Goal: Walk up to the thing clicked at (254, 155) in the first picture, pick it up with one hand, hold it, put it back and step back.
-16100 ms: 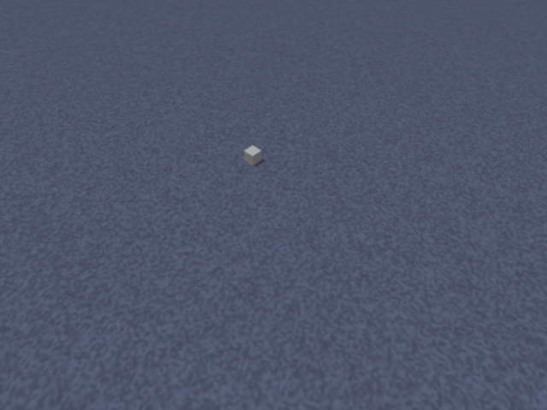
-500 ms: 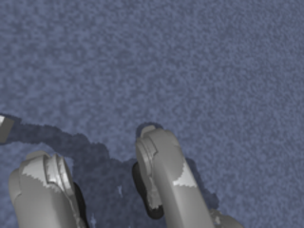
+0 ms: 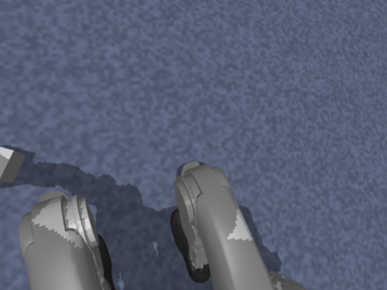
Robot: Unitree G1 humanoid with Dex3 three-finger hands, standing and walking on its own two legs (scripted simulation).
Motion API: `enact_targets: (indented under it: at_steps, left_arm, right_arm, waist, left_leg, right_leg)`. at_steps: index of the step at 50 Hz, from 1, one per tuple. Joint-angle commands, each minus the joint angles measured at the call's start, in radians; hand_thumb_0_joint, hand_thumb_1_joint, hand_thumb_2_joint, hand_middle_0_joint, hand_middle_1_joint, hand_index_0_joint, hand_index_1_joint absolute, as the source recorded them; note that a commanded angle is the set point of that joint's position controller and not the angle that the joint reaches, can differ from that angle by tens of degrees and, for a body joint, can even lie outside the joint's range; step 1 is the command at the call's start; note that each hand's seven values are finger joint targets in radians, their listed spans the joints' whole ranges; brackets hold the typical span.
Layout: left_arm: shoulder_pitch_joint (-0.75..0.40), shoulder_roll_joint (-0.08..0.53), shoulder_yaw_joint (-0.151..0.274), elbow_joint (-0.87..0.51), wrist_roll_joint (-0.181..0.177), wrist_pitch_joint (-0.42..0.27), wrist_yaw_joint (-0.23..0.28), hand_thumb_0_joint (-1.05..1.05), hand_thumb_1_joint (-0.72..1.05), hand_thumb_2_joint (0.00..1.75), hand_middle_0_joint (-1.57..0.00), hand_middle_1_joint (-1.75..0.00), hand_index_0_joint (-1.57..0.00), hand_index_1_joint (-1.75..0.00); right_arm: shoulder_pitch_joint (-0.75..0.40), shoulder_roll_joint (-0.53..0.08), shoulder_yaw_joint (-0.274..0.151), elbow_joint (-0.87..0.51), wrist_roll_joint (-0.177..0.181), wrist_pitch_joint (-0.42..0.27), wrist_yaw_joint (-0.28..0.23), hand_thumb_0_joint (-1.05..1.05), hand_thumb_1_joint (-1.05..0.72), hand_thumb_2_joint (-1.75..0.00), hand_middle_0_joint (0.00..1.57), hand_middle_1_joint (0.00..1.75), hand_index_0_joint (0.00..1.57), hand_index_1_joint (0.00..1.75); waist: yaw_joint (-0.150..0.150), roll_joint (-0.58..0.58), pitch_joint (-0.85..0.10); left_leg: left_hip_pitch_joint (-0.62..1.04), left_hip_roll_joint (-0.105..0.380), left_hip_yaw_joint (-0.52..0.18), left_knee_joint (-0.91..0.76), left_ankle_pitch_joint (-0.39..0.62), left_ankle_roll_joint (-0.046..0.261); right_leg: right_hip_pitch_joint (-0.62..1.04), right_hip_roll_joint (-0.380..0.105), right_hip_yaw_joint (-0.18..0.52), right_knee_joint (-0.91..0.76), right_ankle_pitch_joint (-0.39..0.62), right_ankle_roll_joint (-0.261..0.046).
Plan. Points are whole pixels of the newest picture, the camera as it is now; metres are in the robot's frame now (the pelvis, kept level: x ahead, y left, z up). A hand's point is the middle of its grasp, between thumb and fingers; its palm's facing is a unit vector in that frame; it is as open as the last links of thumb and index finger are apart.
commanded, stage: rise first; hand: left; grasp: from above
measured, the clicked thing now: out of the picture +0.42 +0.34 -0.28
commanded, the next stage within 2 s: none
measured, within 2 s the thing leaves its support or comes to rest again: neither
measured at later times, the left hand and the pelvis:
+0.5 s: hand out of the picture +0.39 +0.38 -0.17, palm faces -0.07 -0.40 -0.91, open 14.3 cm; pelvis +0.00 +0.00 +0.00, yaw +0 degrees
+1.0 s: hand out of the picture +0.39 +0.38 -0.17, palm faces -0.07 -0.41 -0.91, open 14.3 cm; pelvis +0.00 +0.00 +0.00, yaw +0 degrees
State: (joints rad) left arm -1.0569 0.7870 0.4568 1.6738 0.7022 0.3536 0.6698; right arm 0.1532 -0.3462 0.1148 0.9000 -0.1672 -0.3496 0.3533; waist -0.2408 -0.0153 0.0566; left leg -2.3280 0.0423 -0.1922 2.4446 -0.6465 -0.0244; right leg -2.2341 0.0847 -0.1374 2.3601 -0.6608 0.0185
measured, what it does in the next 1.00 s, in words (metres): stands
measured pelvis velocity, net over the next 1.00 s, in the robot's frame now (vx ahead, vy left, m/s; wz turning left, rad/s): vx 0.00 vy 0.00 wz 0.00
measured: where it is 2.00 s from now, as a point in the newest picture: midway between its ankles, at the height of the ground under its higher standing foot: (150, 271)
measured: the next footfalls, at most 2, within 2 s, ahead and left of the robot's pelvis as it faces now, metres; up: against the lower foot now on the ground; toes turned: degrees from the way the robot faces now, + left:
none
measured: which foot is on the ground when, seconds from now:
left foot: down 0.00-1.00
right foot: down 0.00-1.00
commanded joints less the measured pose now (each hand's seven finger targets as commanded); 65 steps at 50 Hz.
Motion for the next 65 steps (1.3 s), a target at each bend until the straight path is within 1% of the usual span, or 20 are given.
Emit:
enact_targets:
  at_steps: [1, 3, 4, 6, 7, 9, 10, 13, 18, 19, 21, 33, 35, 36, 45, 47, 54, 57, 58, 65]
  left_arm:
    - [-0.259, 0.292, -0.006, -0.094, 0.020, -0.017, 0.047, 0.00, -0.59, 1.04, -0.09, -0.99, -0.06, -1.02]
    - [-0.237, 0.265, -0.027, -0.049, 0.015, -0.010, 0.042, 0.00, -0.60, 1.05, -0.09, -0.99, -0.06, -1.02]
    - [-0.257, 0.316, 0.016, -0.111, 0.017, -0.013, 0.048, 0.00, -0.59, 1.04, -0.09, -0.98, -0.06, -1.02]
    - [-0.256, 0.291, -0.017, -0.093, 0.018, -0.008, 0.040, 0.00, -0.59, 1.04, -0.09, -1.00, -0.06, -1.02]
    - [-0.231, 0.309, 0.012, -0.094, 0.019, -0.007, 0.043, 0.00, -0.59, 1.04, -0.09, -0.98, -0.06, -1.02]
    - [-0.217, 0.271, -0.020, -0.053, 0.016, -0.001, 0.042, 0.00, -0.60, 1.04, -0.09, -0.99, -0.06, -1.02]
    - [-0.237, 0.313, 0.020, -0.111, 0.017, -0.009, 0.048, 0.00, -0.61, 1.06, -0.09, -0.97, -0.05, -1.01]
    - [-0.250, 0.281, 0.003, -0.114, 0.007, 0.000, 0.047, 0.00, -0.60, 1.05, -0.09, -0.98, -0.06, -1.02]
    - [-0.258, 0.283, -0.010, -0.108, 0.011, -0.003, 0.040, 0.00, -0.60, 1.06, -0.09, -0.98, -0.06, -1.02]
    - [-0.233, 0.310, 0.017, -0.115, 0.011, -0.005, 0.042, 0.00, -0.60, 1.06, -0.09, -0.97, -0.06, -1.01]
    - [-0.263, 0.281, -0.019, -0.108, 0.008, -0.004, 0.037, 0.00, -0.61, 1.06, -0.09, -0.99, -0.06, -1.02]
    - [-0.229, 0.298, 0.001, -0.117, 0.009, 0.002, 0.036, 0.00, -0.61, 1.06, -0.09, -0.97, -0.05, -1.01]
    - [-0.241, 0.277, -0.027, -0.119, 0.017, 0.002, 0.028, 0.00, -0.61, 1.06, -0.09, -0.98, -0.06, -1.01]
    - [-0.220, 0.290, 0.005, -0.113, 0.008, 0.003, 0.033, 0.00, -0.61, 1.06, -0.09, -0.98, -0.05, -1.02]
    - [-0.260, 0.283, -0.024, -0.095, 0.017, 0.001, 0.036, 0.00, -0.60, 1.05, -0.09, -0.98, -0.06, -1.02]
    - [-0.240, 0.296, 0.010, -0.079, 0.022, -0.003, 0.044, 0.00, -0.61, 1.06, -0.09, -0.97, -0.05, -1.01]
    - [-0.297, 0.288, -0.031, -0.079, 0.020, -0.009, 0.052, 0.00, -0.61, 1.06, -0.09, -0.98, -0.06, -1.02]
    - [-0.261, 0.316, 0.008, -0.085, 0.011, -0.006, 0.066, 0.00, -0.61, 1.06, -0.09, -0.97, -0.06, -1.01]
    - [-0.245, 0.285, -0.012, -0.064, 0.010, -0.003, 0.064, 0.00, -0.61, 1.07, -0.09, -0.97, -0.05, -1.01]
    - [-0.264, 0.316, 0.014, -0.115, -0.002, 0.008, 0.057, 0.00, -0.60, 1.05, -0.09, -0.98, -0.06, -1.02]
  right_arm:
    - [0.234, -0.267, -0.058, 0.021, -0.003, -0.015, -0.002, 0.00, -0.90, -0.90, 0.20, 0.30, 0.20, 0.30]
    - [0.216, -0.261, -0.053, 0.008, -0.005, -0.017, -0.003, 0.00, -0.90, -0.90, 0.20, 0.30, 0.20, 0.30]
    - [0.251, -0.262, -0.054, 0.032, -0.004, -0.016, -0.002, 0.00, -0.90, -0.90, 0.20, 0.30, 0.20, 0.30]
    - [0.222, -0.268, -0.056, 0.022, -0.007, -0.018, -0.001, 0.00, -0.90, -0.90, 0.20, 0.30, 0.20, 0.30]
    - [0.235, -0.271, -0.059, 0.028, -0.002, -0.020, -0.001, 0.00, -0.90, -0.90, 0.20, 0.30, 0.20, 0.30]
    - [0.205, -0.266, -0.055, 0.007, -0.003, -0.018, -0.002, 0.00, -0.90, -0.90, 0.20, 0.30, 0.20, 0.30]
    - [0.238, -0.268, -0.059, 0.026, -0.001, -0.017, -0.001, 0.00, -0.90, -0.90, 0.20, 0.30, 0.20, 0.30]
    - [0.227, -0.264, -0.056, 0.010, -0.002, -0.012, 0.004, 0.00, -0.90, -0.90, 0.20, 0.30, 0.20, 0.30]
    - [0.229, -0.265, -0.058, 0.023, -0.002, -0.010, 0.004, 0.00, -0.90, -0.90, 0.20, 0.30, 0.20, 0.30]
    - [0.241, -0.263, -0.054, 0.036, 0.001, -0.010, 0.004, 0.00, -0.90, -0.90, 0.20, 0.30, 0.20, 0.30]
    - [0.223, -0.267, -0.058, 0.022, -0.005, -0.015, 0.003, 0.00, -0.90, -0.90, 0.20, 0.30, 0.20, 0.30]
    - [0.238, -0.272, -0.065, 0.036, 0.002, -0.019, 0.003, 0.00, -0.90, -0.90, 0.20, 0.30, 0.20, 0.30]
    - [0.227, -0.271, -0.066, 0.023, -0.001, -0.021, 0.004, 0.00, -0.90, -0.90, 0.20, 0.30, 0.20, 0.30]
    - [0.243, -0.272, -0.066, 0.031, 0.007, -0.018, 0.003, 0.00, -0.90, -0.90, 0.20, 0.30, 0.20, 0.30]
    - [0.240, -0.261, -0.062, 0.044, -0.005, -0.019, 0.004, 0.00, -0.90, -0.90, 0.20, 0.30, 0.20, 0.30]
    - [0.255, -0.258, -0.055, 0.039, 0.000, -0.019, 0.006, 0.00, -0.90, -0.90, 0.20, 0.30, 0.20, 0.30]
    - [0.233, -0.284, -0.057, 0.032, -0.010, -0.031, 0.008, 0.00, -0.90, -0.90, 0.20, 0.30, 0.20, 0.30]
    - [0.237, -0.265, -0.048, 0.050, -0.008, -0.028, 0.013, 0.00, -0.90, -0.90, 0.20, 0.30, 0.20, 0.30]
    - [0.218, -0.284, -0.060, 0.023, -0.007, -0.032, 0.013, 0.00, -0.90, -0.90, 0.20, 0.30, 0.20, 0.30]
    - [0.236, -0.279, -0.058, 0.033, -0.007, -0.021, 0.019, 0.00, -0.90, -0.90, 0.20, 0.30, 0.20, 0.30]
  waist:
    - [-0.026, 0.253, -0.633]
    - [-0.025, 0.270, -0.625]
    - [-0.020, 0.277, -0.662]
    - [-0.029, 0.284, -0.642]
    - [-0.017, 0.291, -0.657]
    - [-0.016, 0.296, -0.634]
    - [-0.013, 0.300, -0.661]
    - [-0.017, 0.325, -0.674]
    - [-0.030, 0.301, -0.632]
    - [-0.013, 0.314, -0.657]
    - [-0.028, 0.316, -0.637]
    - [-0.011, 0.305, -0.664]
    - [-0.023, 0.310, -0.638]
    - [-0.006, 0.306, -0.665]
    - [-0.032, 0.285, -0.616]
    - [-0.018, 0.298, -0.652]
    - [-0.047, 0.307, -0.625]
    - [-0.020, 0.334, -0.641]
    - [-0.025, 0.344, -0.642]
    - [-0.026, 0.317, -0.657]
  left_leg:
    - [0.419, 0.005, 0.105, -0.211, 0.097, 0.048]
    - [0.433, 0.005, 0.108, -0.215, 0.098, 0.046]
    - [0.468, 0.008, 0.101, -0.216, 0.124, 0.043]
    - [0.465, 0.008, 0.101, -0.219, 0.113, 0.044]
    - [0.485, 0.009, 0.094, -0.225, 0.110, 0.041]
    - [0.473, 0.011, 0.100, -0.231, 0.107, 0.040]
    - [0.478, 0.010, 0.097, -0.229, 0.118, 0.040]
    - [0.508, 0.013, 0.099, -0.230, 0.156, 0.034]
    - [0.469, 0.011, 0.095, -0.220, 0.102, 0.042]
    - [0.494, 0.012, 0.094, -0.232, 0.107, 0.038]
    - [0.484, 0.010, 0.100, -0.232, 0.106, 0.040]
    - [0.482, 0.009, 0.103, -0.228, 0.109, 0.041]
    - [0.480, 0.007, 0.098, -0.239, 0.103, 0.040]
    - [0.505, 0.012, 0.093, -0.234, 0.118, 0.037]
    - [0.463, 0.006, 0.097, -0.234, 0.098, 0.042]
    - [0.486, 0.010, 0.091, -0.228, 0.113, 0.040]
    - [0.499, 0.011, 0.087, -0.236, 0.087, 0.039]
    - [0.512, 0.011, 0.089, -0.246, 0.096, 0.034]
    - [0.518, 0.010, 0.091, -0.251, 0.095, 0.034]
    - [0.495, 0.011, 0.099, -0.228, 0.129, 0.040]
  right_leg:
    - [0.353, 0.015, -0.042, -0.284, 0.130, -0.033]
    - [0.346, 0.016, -0.040, -0.288, 0.131, -0.033]
    - [0.353, 0.014, -0.050, -0.278, 0.156, -0.034]
    - [0.333, 0.014, -0.055, -0.272, 0.149, -0.036]
    - [0.326, 0.013, -0.060, -0.268, 0.144, -0.037]
    - [0.332, 0.016, -0.058, -0.270, 0.151, -0.038]
    - [0.343, 0.015, -0.058, -0.268, 0.160, -0.037]
    - [0.340, 0.012, -0.064, -0.256, 0.204, -0.040]
    - [0.314, 0.014, -0.058, -0.270, 0.143, -0.038]
    - [0.328, 0.013, -0.060, -0.267, 0.146, -0.041]
    - [0.324, 0.015, -0.055, -0.274, 0.149, -0.040]
    - [0.345, 0.017, -0.048, -0.281, 0.149, -0.038]
    - [0.314, 0.013, -0.056, -0.270, 0.143, -0.040]
    - [0.320, 0.014, -0.060, -0.267, 0.156, -0.041]
    - [0.309, 0.010, -0.053, -0.276, 0.140, -0.036]
    - [0.318, 0.011, -0.060, -0.267, 0.153, -0.039]
    - [0.316, 0.012, -0.061, -0.279, 0.137, -0.037]
    - [0.317, 0.007, -0.066, -0.269, 0.140, -0.040]
    - [0.316, 0.008, -0.066, -0.272, 0.144, -0.040]
    - [0.338, 0.012, -0.056, -0.281, 0.175, -0.034]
